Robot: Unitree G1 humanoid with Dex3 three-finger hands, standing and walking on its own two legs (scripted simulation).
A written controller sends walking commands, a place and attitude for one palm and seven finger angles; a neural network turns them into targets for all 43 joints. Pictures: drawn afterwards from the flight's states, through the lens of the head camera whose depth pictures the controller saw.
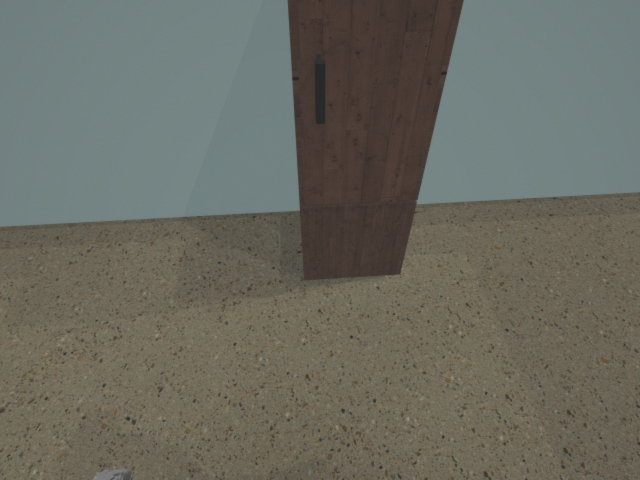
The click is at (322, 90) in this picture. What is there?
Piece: cupboard door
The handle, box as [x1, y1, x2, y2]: [315, 54, 324, 123]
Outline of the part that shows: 316,54 316,123 324,123 324,60 320,58 320,54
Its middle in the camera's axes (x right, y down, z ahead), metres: -0.01 -0.36 +0.94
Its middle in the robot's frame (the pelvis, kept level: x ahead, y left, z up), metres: +0.95 +0.06 +0.05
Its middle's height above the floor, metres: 0.82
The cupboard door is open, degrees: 0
